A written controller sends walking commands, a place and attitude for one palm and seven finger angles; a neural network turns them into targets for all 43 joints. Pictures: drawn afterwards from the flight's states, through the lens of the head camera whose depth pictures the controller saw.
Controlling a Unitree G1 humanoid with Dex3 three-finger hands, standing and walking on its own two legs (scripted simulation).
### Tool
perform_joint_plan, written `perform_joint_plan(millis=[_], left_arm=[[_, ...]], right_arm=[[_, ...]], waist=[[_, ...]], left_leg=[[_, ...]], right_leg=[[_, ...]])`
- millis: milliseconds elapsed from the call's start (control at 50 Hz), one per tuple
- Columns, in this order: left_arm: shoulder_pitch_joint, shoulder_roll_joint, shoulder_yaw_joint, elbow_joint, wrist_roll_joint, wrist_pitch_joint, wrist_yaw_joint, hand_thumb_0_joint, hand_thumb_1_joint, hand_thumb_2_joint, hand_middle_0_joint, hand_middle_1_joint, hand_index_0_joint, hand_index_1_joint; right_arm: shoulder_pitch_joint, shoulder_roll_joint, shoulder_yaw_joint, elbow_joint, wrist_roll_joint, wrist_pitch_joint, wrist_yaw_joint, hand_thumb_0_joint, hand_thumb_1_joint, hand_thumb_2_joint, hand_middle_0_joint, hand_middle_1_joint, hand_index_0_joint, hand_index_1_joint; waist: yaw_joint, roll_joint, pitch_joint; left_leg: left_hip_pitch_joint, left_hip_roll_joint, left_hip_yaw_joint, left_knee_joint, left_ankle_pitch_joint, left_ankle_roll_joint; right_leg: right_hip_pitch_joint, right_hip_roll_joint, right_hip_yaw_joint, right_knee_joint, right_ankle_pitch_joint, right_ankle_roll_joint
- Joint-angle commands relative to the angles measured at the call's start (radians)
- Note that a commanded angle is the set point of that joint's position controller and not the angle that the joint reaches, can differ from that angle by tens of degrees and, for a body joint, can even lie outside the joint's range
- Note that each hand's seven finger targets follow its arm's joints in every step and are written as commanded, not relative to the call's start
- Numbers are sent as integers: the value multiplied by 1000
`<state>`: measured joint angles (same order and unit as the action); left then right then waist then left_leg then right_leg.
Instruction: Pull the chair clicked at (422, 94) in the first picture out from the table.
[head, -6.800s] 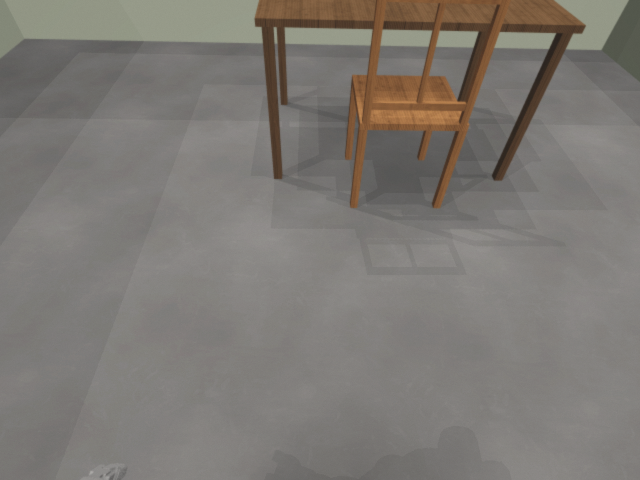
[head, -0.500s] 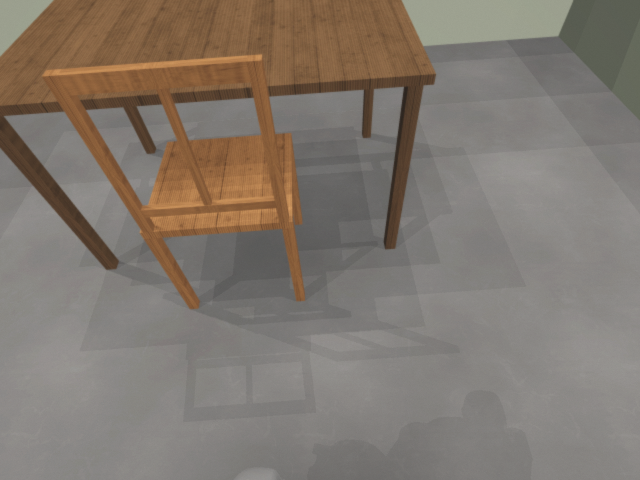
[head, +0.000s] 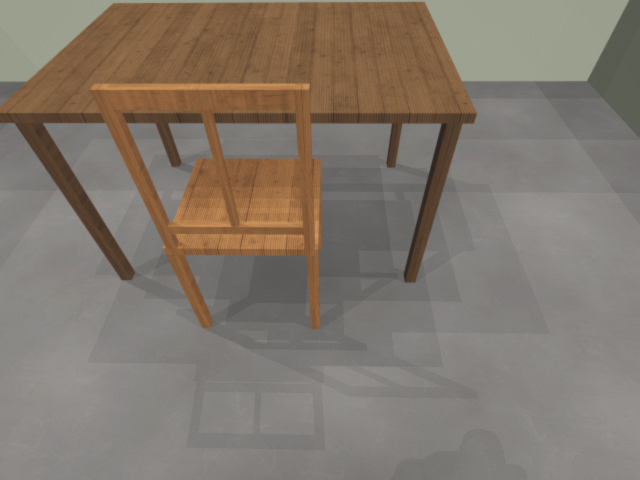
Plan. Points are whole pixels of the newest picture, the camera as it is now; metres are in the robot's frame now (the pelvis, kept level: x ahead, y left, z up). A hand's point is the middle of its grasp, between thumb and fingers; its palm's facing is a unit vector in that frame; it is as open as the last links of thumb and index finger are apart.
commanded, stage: take the last steps up to it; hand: left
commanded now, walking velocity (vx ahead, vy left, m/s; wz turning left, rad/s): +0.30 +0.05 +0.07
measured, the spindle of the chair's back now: (222, 174) +0.73 +0.26 -0.08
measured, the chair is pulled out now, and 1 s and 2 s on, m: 0.00 0.00 0.00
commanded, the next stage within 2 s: come to a stop and stand still in 0.60 s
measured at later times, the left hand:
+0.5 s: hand out of the picture +0.10 +0.21 -0.19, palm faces +0.13 -0.98 -0.15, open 7.4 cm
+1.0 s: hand (210, 341) +0.37 +0.22 -0.16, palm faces +0.05 -0.97 -0.23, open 7.3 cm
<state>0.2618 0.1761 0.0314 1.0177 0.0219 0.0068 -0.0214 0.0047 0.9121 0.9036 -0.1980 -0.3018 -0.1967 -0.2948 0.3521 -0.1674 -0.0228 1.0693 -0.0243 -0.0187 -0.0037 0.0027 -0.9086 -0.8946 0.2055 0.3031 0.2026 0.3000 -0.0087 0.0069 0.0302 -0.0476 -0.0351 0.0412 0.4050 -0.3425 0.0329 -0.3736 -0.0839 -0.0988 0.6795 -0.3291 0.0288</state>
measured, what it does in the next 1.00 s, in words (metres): walks ahead: right foot, then left foot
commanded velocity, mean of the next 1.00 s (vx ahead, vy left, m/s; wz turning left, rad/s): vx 0.07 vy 0.03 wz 0.00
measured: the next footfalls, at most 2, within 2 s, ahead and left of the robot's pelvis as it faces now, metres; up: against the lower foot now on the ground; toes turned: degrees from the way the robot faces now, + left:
right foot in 0.04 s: +0.10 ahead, -0.12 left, +0.00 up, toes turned -7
left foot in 0.44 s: +0.25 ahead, +0.16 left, +0.00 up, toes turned +10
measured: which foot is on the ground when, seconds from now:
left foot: down 0.00-0.04, up 0.06-0.42, down 0.44-0.84, up 0.86-1.00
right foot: up 0.00-0.02, down 0.04-0.44, up 0.46-0.80, down 0.82-1.00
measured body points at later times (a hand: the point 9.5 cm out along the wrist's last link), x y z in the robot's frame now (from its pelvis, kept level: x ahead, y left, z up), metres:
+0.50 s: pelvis +0.16 +0.05 -0.01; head +0.18 +0.07 +0.44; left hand +0.10 +0.27 -0.18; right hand +0.26 -0.18 -0.15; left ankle +0.21 +0.15 -0.74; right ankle +0.07 -0.10 -0.70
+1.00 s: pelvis +0.28 +0.05 +0.00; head +0.32 +0.03 +0.45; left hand +0.37 +0.27 -0.14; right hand +0.30 -0.17 -0.17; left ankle +0.22 +0.17 -0.69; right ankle +0.33 -0.04 -0.74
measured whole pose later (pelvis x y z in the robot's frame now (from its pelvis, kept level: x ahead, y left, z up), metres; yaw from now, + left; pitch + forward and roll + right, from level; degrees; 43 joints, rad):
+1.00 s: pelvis +0.28 +0.05 +0.00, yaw +2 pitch +0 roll +2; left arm 0.11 0.13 0.03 1.02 0.02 -0.01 0.04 -0.01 0.92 0.90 -0.20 -0.30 -0.20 -0.30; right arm 0.22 -0.15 -0.05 1.09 0.00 0.04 -0.03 0.00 -0.91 -0.89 0.20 0.30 0.20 0.30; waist -0.02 0.02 0.10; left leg -0.31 0.00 0.04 0.88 -0.56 -0.04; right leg -0.31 -0.05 -0.12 0.53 -0.21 -0.05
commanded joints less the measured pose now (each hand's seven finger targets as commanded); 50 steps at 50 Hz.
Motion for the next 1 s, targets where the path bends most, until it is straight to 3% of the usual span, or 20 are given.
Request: perform_joint_plan(millis=[0, 20, 40, 100, 160, 320, 380, 400, 420, 440, 460, 500, 560, 680, 740, 780, 800, 840, 880, 980], left_arm=[[210, 147, 40, 3, 14, -58, 16, 0, 900, 900, -200, -300, -200, -300], [316, 238, 60, 28, 11, -63, 24, 0, 900, 900, -200, -300, -200, -300], [332, 249, 66, 33, -6, -67, 30, 0, 900, 900, -200, -300, -200, -300], [131, 130, 45, -10, 2, -71, 45, 0, 900, 900, -200, -300, -200, -300], [106, 92, 28, -2, 5, -83, 42, 0, 900, 900, -200, -300, -200, -300], [127, 150, 47, 39, 8, -81, 34, 0, 900, 900, -200, -300, -200, -300], [108, 140, 51, 43, 3, -65, 33, 0, 900, 900, -200, -300, -200, -300], [110, 104, 43, 38, 1, -60, 30, 0, 900, 900, -200, -300, -200, -300], [140, 39, 33, 16, -11, -57, 22, 0, 900, 900, -200, -300, -200, -300], [98, 43, 30, -19, -5, -63, 24, 0, 900, 900, -200, -300, -200, -300], [56, 37, 27, -21, -4, -60, 27, 0, 900, 900, -200, -300, -200, -300], [41, 48, 32, 0, -1, -57, 16, 0, 900, 900, -200, -300, -200, -300], [102, 12, 28, 25, 3, -35, 17, 0, 900, 900, -200, -300, -200, -300], [14, 12, 16, -17, 1, -24, 22, 0, 900, 900, -200, -300, -200, -300], [62, 9, 9, 8, -2, -30, 36, 0, 900, 900, -200, -300, -200, -300], [126, 102, 15, 34, 0, -45, 54, 0, 900, 900, -200, -300, -200, -300], [100, 148, 13, 37, -5, -48, 57, 0, 900, 900, -200, -300, -200, -300], [82, 180, 24, 36, -11, -48, 66, 0, 900, 900, -200, -300, -200, -300], [57, 168, 31, 32, -6, -33, 78, 0, 900, 900, -200, -300, -200, -300], [-58, 173, 52, -29, 7, 0, 82, 0, 900, 900, -200, -300, -200, -300]], right_arm=[[5, -100, -24, -37, 16, -29, -10, 0, -900, -900, 200, 300, 200, 300], [-3, -60, -19, -74, 18, -36, -2, 0, -900, -900, 200, 300, 200, 300], [-44, -117, -29, -89, 8, -29, 2, 0, -900, -900, 200, 300, 200, 300], [-85, -83, -39, -73, 1, -17, 19, 0, -900, -900, 200, 300, 200, 300], [-37, -34, -33, -54, -2, 3, 27, 0, -900, -900, 200, 300, 200, 300], [-148, -32, -31, -112, 3, -19, 47, 0, -900, -900, 200, 300, 200, 300], [-31, -73, -39, -79, -1, -32, 34, 0, -900, -900, 200, 300, 200, 300], [89, -132, -52, -44, -8, -40, 23, 0, -900, -900, 200, 300, 200, 300], [190, -243, -78, -27, -20, -45, 7, 0, -900, -900, 200, 300, 200, 300], [212, -266, -77, -23, -9, -32, -2, 0, -900, -900, 200, 300, 200, 300], [147, -239, -72, -29, -5, -31, -11, 0, -900, -900, 200, 300, 200, 300], [13, -144, -43, -68, -1, -41, -16, 0, -900, -900, 200, 300, 200, 300], [-37, -95, -30, -68, 2, -57, -21, 0, -900, -900, 200, 300, 200, 300], [-29, -113, -29, -40, 0, -47, -20, 0, -900, -900, 200, 300, 200, 300], [-52, -109, -21, -25, 1, -31, -28, 0, -900, -900, 200, 300, 200, 300], [-22, -63, -13, -7, 15, -28, -26, 0, -900, -900, 200, 300, 200, 300], [21, -50, -13, 1, 26, -17, -23, 0, -900, -900, 200, 300, 200, 300], [22, -44, -24, 10, 28, 17, -30, 0, -900, -900, 200, 300, 200, 300], [-25, -54, -32, 1, 30, 33, -38, 0, -900, -900, 200, 300, 200, 300], [-61, -32, -43, -31, 24, 64, -28, 0, -900, -900, 200, 300, 200, 300]], waist=[[110, -138, 0], [135, -347, -38], [143, -329, -49], [55, -74, 79], [10, -121, 72], [30, -142, 61], [-32, -76, 32], [-83, 62, -32], [-98, 310, -94], [-99, 289, -93], [-89, 271, -74], [-37, 119, 2], [19, 88, -10], [15, 97, 33], [46, 45, -1], [55, -101, -65], [17, -138, -75], [23, -253, -136], [40, -200, -136], [23, -103, -120]], left_leg=[[-378, 102, -49, 254, 2, 57], [-564, 4, 31, 527, -215, 20], [-596, 45, -55, 686, -231, 22], [-596, 142, -82, 763, -12, 5], [-501, 148, -17, 640, 74, -27], [-373, 115, 62, 271, 114, -23], [-102, 74, 98, 124, 148, -16], [45, 125, 18, 51, 109, 2], [166, 367, -324, -69, 118, 89], [137, 448, -449, -159, 76, 154], [72, 451, -430, -185, 12, 171], [-65, 394, -279, -196, 69, 156], [-119, 327, -103, -191, 344, 140], [-134, 320, -43, -163, 452, 161], [-143, 280, 0, -12, 603, 96], [-216, 168, 35, 114, 355, -11], [-255, 106, 40, 134, 68, -43], [-242, 76, 41, 308, -227, -70], [-311, 72, -14, 449, -274, -68], [-317, 52, -44, 553, -190, -76]], right_leg=[[434, -116, 175, -282, -26, -60], [542, -352, 531, -443, -79, -165], [477, -393, 636, -525, -180, -210], [232, -323, 394, -536, -188, -194], [152, -233, 160, -533, 70, -154], [189, -210, 73, -473, 129, -159], [88, -156, 22, -304, 100, -124], [42, -92, -23, -76, 125, -99], [-143, 44, -103, 239, -140, -51], [-228, 69, -7, 420, -292, -66], [-273, 26, 49, 536, -236, -74], [-256, -33, 81, 546, -87, -63], [-155, -36, 62, 425, -12, -35], [-54, -12, 28, 101, 9, -28], [132, 21, 16, -123, 183, -24], [325, -83, 162, -244, 690, -40], [347, -220, 248, -219, 948, -120], [349, -293, 290, -236, 1228, -233], [383, -312, 284, -223, 1265, -279], [262, -261, 200, -273, 908, -250]])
